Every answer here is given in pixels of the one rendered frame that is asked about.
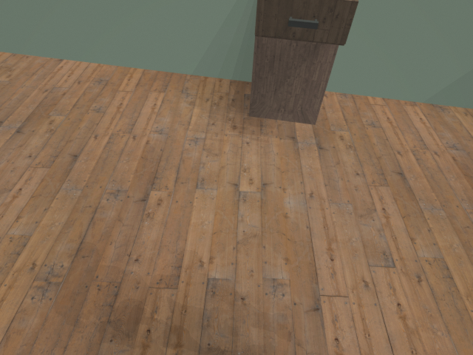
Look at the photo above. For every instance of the handle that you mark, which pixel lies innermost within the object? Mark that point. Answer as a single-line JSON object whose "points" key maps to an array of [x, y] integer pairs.
{"points": [[303, 23]]}

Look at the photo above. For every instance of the drawer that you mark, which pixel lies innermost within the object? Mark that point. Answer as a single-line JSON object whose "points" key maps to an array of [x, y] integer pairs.
{"points": [[335, 18]]}

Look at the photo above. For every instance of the cabinet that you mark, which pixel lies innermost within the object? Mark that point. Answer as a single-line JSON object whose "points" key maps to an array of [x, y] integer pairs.
{"points": [[289, 79]]}

